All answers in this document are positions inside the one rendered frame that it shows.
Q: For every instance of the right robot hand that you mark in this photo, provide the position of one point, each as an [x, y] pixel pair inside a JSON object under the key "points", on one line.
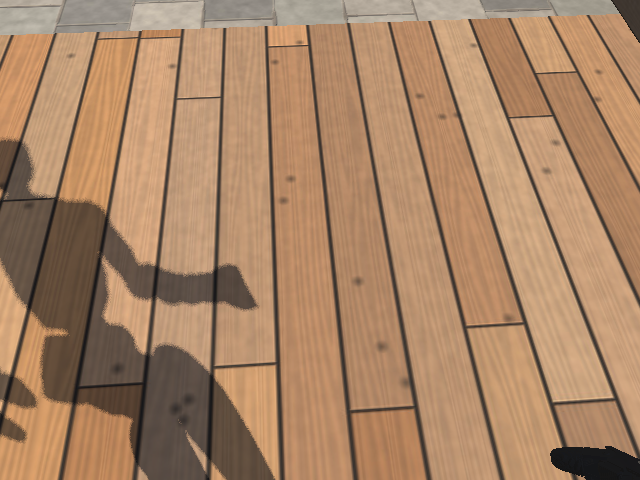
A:
{"points": [[596, 464]]}

